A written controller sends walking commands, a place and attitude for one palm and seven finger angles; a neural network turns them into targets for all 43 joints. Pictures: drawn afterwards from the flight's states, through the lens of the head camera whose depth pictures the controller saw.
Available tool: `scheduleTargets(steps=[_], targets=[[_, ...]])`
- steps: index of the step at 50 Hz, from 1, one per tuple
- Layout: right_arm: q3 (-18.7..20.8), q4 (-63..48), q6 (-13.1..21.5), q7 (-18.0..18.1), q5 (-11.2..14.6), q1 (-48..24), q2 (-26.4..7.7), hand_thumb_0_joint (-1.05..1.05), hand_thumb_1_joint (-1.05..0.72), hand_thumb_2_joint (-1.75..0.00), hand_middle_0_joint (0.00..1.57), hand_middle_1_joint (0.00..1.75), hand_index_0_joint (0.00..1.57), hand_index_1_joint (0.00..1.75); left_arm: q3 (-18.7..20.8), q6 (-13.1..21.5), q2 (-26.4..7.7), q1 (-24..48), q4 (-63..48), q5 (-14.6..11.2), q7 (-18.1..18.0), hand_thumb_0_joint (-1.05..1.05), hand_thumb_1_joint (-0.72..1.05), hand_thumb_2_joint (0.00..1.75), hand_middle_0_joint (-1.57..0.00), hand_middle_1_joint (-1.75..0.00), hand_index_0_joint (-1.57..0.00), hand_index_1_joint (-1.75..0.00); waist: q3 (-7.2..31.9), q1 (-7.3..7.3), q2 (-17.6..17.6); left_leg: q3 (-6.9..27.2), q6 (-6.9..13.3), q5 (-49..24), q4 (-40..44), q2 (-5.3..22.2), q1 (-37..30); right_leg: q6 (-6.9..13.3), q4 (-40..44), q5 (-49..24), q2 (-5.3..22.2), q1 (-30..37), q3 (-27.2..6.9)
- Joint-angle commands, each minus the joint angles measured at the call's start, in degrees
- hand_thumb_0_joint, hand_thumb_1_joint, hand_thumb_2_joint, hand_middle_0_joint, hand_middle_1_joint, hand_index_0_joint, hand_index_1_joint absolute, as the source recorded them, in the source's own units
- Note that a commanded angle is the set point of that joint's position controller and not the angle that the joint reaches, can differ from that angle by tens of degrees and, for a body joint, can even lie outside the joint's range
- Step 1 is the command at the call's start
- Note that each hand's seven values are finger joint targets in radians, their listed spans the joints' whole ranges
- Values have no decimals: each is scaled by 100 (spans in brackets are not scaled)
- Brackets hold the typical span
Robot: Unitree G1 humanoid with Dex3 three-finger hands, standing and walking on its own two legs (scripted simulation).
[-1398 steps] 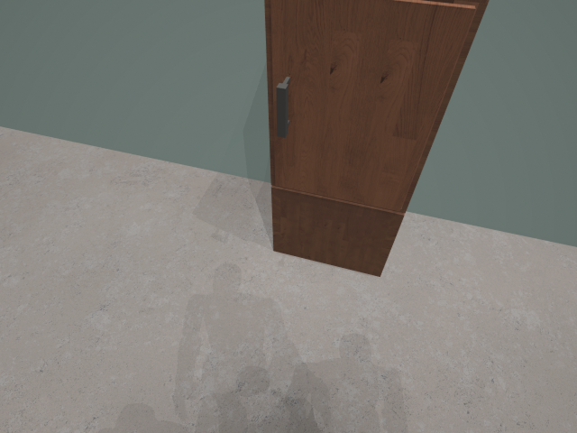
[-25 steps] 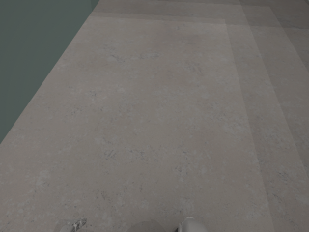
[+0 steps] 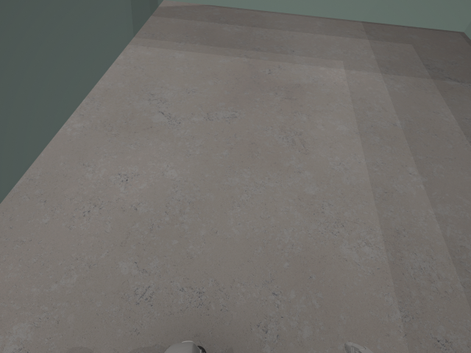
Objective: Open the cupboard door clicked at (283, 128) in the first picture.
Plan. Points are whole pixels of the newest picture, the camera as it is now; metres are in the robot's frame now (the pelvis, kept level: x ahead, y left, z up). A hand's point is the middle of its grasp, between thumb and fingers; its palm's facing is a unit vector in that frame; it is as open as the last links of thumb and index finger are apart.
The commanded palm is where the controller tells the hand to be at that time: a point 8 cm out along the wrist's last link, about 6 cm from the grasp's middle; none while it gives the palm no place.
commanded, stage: turn to face it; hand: left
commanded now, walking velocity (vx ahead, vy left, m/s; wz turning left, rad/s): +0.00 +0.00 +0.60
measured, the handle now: out of the picture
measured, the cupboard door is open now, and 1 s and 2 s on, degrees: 42 42 42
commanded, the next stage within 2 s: none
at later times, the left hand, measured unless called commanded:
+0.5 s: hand (154, 332) +0.17 +0.17 -0.14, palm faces +0.27 -0.93 -0.23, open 7.4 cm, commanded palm none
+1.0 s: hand (134, 338) +0.16 +0.20 -0.14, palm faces +0.53 -0.79 -0.30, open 7.4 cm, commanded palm none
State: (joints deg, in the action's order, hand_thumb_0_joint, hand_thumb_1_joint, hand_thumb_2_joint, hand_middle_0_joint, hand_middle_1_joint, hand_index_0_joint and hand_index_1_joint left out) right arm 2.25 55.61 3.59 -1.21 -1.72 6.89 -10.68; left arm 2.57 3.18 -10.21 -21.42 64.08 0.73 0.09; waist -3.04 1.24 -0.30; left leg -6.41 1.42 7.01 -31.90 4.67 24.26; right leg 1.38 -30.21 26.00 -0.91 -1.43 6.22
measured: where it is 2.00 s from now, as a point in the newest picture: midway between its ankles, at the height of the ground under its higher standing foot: (248, 351)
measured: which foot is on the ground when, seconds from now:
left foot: down 0.00-0.32, up 0.34-0.66, down 0.68-1.00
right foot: down 0.00-0.00, up 0.02-0.30, down 0.32-0.68, up 0.70-0.98, down 1.00-1.00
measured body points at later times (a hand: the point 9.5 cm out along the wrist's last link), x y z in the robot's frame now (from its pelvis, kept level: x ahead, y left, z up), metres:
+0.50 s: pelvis +0.13 -0.04 +0.02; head +0.17 -0.04 +0.47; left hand +0.16 +0.22 -0.12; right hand +0.23 -0.27 -0.14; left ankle +0.09 +0.09 -0.65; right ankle +0.15 -0.14 -0.72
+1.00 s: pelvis +0.20 -0.04 +0.00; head +0.25 -0.02 +0.45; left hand +0.13 +0.24 -0.12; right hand +0.42 -0.21 -0.14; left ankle +0.13 +0.09 -0.72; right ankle +0.27 -0.14 -0.73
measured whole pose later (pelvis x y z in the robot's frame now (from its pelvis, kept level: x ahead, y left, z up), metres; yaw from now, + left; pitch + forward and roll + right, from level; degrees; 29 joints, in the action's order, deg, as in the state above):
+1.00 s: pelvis +0.20 -0.04 +0.00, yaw +33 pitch +2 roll +1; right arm 3.4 50.6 -2.9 -0.5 -1.1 9.1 -14.1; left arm 3.2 -1.5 -14.9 -9.5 48.8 0.9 0.0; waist -4.7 -0.1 0.6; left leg 3.9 -1.8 16.6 -34.5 -0.2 19.9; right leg -3.6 -35.0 18.1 3.0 -19.4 1.9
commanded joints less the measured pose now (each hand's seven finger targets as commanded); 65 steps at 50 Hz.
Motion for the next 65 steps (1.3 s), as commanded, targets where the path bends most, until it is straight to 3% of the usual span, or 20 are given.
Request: scheduleTargets(steps=[1,3,7,14,16,17,22,28,31,32,34,35,39,48,49,50,51,55,62,65], targets=[[335,446,-90,207,-21,2295,-1448,0,-90,-90,20,30,20,30,65,141,-435,308,-691,1,-56,0,90,90,-20,-30,-20,-30,1065,-828,930,3091,1324,-667,1339,2248,-2759,84,-4374,782,117,-3054,-497],[202,181,-56,252,13,1389,-925,0,-90,-90,20,30,20,30,73,60,-404,606,-700,46,-37,0,90,90,-20,-30,-20,-30,231,-443,1087,2608,1133,-438,1667,1814,-1439,-103,-4455,41,594,-3310,-676],[109,49,-23,281,37,841,-775,0,-90,-90,20,30,20,30,17,-169,-99,254,-578,55,-5,0,90,90,-20,-30,-20,-30,450,-30,570,1264,777,-1589,1457,990,-673,-329,-2434,-317,550,-2054,-389],[278,-220,-369,197,59,351,-906,0,-90,-90,20,30,20,30,224,-252,-472,157,-861,44,-79,0,90,90,-20,-30,-20,-30,318,215,445,1621,428,931,879,479,591,-421,-96,-1266,338,-472,-223],[225,-438,-409,118,96,362,-374,0,-90,-90,20,30,20,30,403,-201,-1350,-30,-1001,133,-157,0,90,90,-20,-30,-20,-30,384,379,-1886,277,-287,2446,-1422,-734,1432,353,1643,-802,2576,-99,-2536],[300,-507,-467,91,73,323,-603,0,-90,-90,20,30,20,30,393,-237,-1463,73,-1128,88,-171,0,90,90,-20,-30,-20,-30,407,377,-1621,465,-288,2827,-2749,-494,1102,803,1889,-563,3092,-718,-2700],[242,-319,-576,3,88,366,-282,0,-90,-90,20,30,20,30,263,-191,-842,889,-1328,99,-217,0,90,90,-20,-30,-20,-30,263,-80,-996,342,-472,1899,-3017,-101,856,496,1163,-3140,2106,-798,-486],[146,-611,-529,-46,105,-34,-282,0,-90,-90,20,30,20,30,336,-183,-1211,537,-1268,110,-186,0,90,90,-20,-30,-20,-30,505,106,-1126,-170,-433,1733,-1116,-312,381,422,418,-5029,2149,81,69],[197,-660,-501,-30,75,242,-582,0,-90,-90,20,30,20,30,373,-211,-1334,691,-1367,49,-140,0,90,90,-20,-30,-20,-30,731,-153,-947,-314,-310,781,-22,-455,-715,119,-292,-4782,2065,-341,430],[269,-599,-483,-32,48,612,-828,0,-90,-90,20,30,20,30,353,-228,-1280,793,-1427,27,-121,0,90,90,-20,-30,-20,-30,952,-384,-504,-74,-204,-63,537,-245,-1629,-91,-1053,-4112,1974,-919,528],[527,-526,-471,55,29,1377,-1971,0,-90,-90,20,30,20,30,196,-308,-793,1170,-1943,4,-97,0,90,90,-20,-30,-20,-30,1333,-798,1813,3070,1378,-3674,910,2281,-2823,-656,-3376,1472,753,-3302,128],[522,-499,-471,112,35,1371,-1960,0,-90,-90,20,30,20,30,214,-388,-916,1402,-2016,57,-137,0,90,90,-20,-30,-20,-30,1237,-776,969,2923,1457,-2707,882,2240,-2547,-597,-3797,1247,770,-3507,-428],[375,-812,-418,203,19,251,-1477,0,-90,-90,20,30,20,30,250,-470,-841,1204,-1667,49,-59,0,90,90,-20,-30,-20,-30,586,-227,926,1814,793,-1684,1054,1083,-1424,-657,-3517,-63,695,-3177,-608],[468,-993,-536,132,62,-244,-1468,0,-90,-90,20,30,20,30,263,-355,-931,469,-1653,10,-72,0,90,90,-20,-30,-20,-30,648,143,781,1908,391,-576,342,435,-293,-547,107,-1212,193,-747,-197],[431,-1060,-530,101,126,-194,-1160,0,-90,-90,20,30,20,30,331,-276,-1305,245,-1648,79,-117,0,90,90,-20,-30,-20,-30,757,245,-279,1485,27,522,-531,-97,397,-317,1066,-1409,1070,-59,-1083],[364,-1201,-511,60,135,-214,-792,0,-90,-90,20,30,20,30,423,-243,-1818,215,-1683,148,-153,0,90,90,-20,-30,-20,-30,665,295,-1954,564,-405,2757,-2097,-930,1200,400,1489,-2298,2704,60,-2734],[372,-1237,-540,22,80,-226,-940,0,-90,-90,20,30,20,30,354,-263,-1854,263,-1757,95,-158,0,90,90,-20,-30,-20,-30,623,275,-1472,919,-310,2935,-3252,-642,1011,787,1331,-2519,2961,-553,-2531],[324,-869,-663,-45,89,-134,-770,0,-90,-90,20,30,20,30,200,-236,-1104,976,-1901,59,-203,0,90,90,-20,-30,-20,-30,488,-154,-1319,684,-530,1864,-3763,-279,982,435,846,-3971,1896,-532,-771],[199,-921,-623,-98,134,-572,-523,0,-90,-90,20,30,20,30,314,-235,-1386,432,-1630,102,-204,0,90,90,-20,-30,-20,-30,591,166,-1117,58,-487,1956,-1405,-373,280,489,512,-4745,2132,131,-268],[211,-869,-558,-66,124,-195,-631,0,-90,-90,20,30,20,30,387,-259,-1482,559,-1614,65,-167,0,90,90,-20,-30,-20,-30,740,-21,-1052,-100,-367,1295,-305,-449,-496,285,35,-4462,2161,-122,42]])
